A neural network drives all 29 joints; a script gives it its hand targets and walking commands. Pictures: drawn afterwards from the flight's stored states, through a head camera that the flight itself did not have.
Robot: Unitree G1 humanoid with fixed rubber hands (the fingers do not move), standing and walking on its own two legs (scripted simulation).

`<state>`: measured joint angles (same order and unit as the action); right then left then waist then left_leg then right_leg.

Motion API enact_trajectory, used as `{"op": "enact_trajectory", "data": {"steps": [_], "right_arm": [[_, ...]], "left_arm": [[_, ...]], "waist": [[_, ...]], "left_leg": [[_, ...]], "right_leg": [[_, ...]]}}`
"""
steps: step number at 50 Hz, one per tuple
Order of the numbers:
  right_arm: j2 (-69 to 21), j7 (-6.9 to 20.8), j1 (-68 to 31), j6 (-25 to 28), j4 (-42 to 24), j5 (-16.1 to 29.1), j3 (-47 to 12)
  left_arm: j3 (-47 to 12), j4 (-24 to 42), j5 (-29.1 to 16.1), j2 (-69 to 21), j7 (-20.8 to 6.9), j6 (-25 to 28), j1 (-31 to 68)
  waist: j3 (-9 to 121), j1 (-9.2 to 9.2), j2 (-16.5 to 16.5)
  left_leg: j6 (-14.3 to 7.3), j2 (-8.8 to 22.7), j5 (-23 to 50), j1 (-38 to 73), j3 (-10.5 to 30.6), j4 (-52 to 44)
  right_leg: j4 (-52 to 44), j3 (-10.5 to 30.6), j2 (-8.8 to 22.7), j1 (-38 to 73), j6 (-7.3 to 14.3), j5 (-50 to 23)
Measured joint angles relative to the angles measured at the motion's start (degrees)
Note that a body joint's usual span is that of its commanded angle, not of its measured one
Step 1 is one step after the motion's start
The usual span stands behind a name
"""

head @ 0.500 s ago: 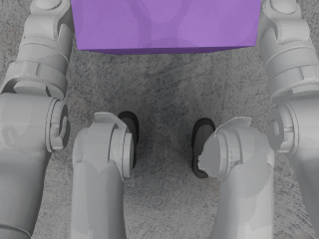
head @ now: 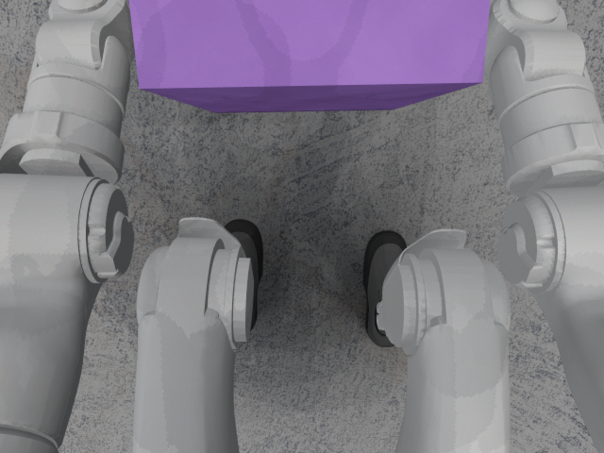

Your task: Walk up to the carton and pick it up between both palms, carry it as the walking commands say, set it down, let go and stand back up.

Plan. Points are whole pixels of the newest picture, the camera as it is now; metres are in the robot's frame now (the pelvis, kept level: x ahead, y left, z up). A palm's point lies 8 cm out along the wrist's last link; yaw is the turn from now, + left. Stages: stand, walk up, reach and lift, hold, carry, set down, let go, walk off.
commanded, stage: reach and lift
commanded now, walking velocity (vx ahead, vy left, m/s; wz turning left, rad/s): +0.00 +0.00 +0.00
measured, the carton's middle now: (306, 32) +0.52 +0.04 -0.23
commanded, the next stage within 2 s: none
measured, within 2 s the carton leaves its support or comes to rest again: leaves its support in 0.12 s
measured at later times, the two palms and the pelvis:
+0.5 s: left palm out of the picture +0.54 +0.23 -0.10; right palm out of the picture +0.56 -0.14 -0.10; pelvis +0.01 +0.00 +0.03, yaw +0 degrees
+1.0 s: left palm out of the picture +0.54 +0.22 -0.04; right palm out of the picture +0.55 -0.14 -0.04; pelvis +0.01 +0.00 +0.07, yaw +0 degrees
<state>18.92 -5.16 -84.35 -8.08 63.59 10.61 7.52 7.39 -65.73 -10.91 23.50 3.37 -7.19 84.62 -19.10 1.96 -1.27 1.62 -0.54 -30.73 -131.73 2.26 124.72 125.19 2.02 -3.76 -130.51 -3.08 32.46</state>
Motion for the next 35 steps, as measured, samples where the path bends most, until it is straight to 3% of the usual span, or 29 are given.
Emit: {"op": "enact_trajectory", "data": {"steps": [12, 22, 35], "right_arm": [[-2.1, -0.6, 6.0, -3.1, -8.9, -1.8, 3.1], [-4.4, 1.3, 8.1, -5.9, -12.1, -6.9, 8.4], [-6.1, 3.3, 10.7, -9.0, -16.2, -10.3, 11.9]], "left_arm": [[3.1, 7.8, 2.7, -1.6, -0.2, -3.7, -4.6], [8.1, 11.8, 8.3, -3.6, -2.1, -6.9, -7.0], [11.1, 16.6, 11.5, -5.8, -3.2, -10.2, -9.9]], "waist": [[4.5, 0.03, -0.1], [10.8, -0.06, -0.1], [15.4, -0.28, 0.2]], "left_leg": [[0.7, -1.1, -0.3, -0.6, 0.7, -1.1], [1.0, -1.9, 0.4, -0.6, 1.4, -5.1], [1.0, -2.8, 1.2, 0.9, 1.8, -10.2]], "right_leg": [[-1.0, -0.2, -0.2, -0.5, 0.1, 0.6], [-5.2, -0.4, -0.3, -0.1, 0.0, 0.1], [-10.5, -0.2, -0.4, 1.7, -0.2, -0.5]]}}
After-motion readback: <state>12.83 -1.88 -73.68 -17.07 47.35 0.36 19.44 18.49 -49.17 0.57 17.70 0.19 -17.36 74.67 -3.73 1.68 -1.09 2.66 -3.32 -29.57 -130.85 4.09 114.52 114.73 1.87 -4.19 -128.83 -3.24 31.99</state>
